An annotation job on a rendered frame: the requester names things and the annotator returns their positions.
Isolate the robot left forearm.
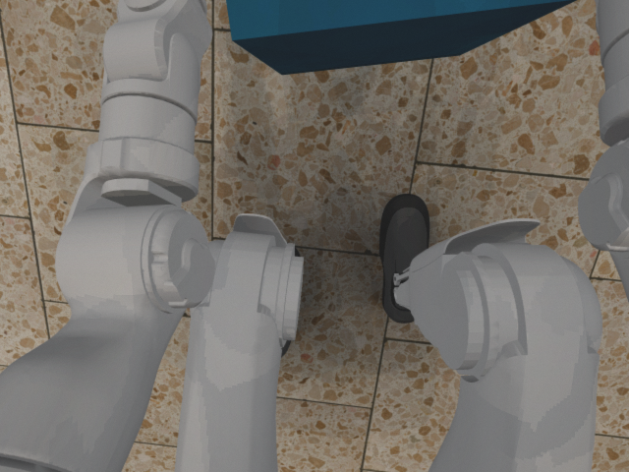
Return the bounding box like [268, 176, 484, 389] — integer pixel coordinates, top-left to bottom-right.
[55, 0, 212, 284]

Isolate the right robot shin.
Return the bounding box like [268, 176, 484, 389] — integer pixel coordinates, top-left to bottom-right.
[393, 218, 602, 352]

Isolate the robot right thigh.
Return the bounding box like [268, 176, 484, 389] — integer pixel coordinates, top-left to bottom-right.
[429, 243, 600, 472]

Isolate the robot right upper arm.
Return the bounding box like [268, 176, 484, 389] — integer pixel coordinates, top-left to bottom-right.
[578, 138, 629, 302]

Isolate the robot right forearm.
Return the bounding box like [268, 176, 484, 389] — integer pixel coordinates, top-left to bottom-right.
[595, 0, 629, 147]

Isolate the carton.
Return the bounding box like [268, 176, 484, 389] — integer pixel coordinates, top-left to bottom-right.
[226, 0, 576, 75]

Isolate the robot left upper arm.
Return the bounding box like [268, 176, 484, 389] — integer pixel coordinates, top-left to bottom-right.
[0, 205, 215, 472]

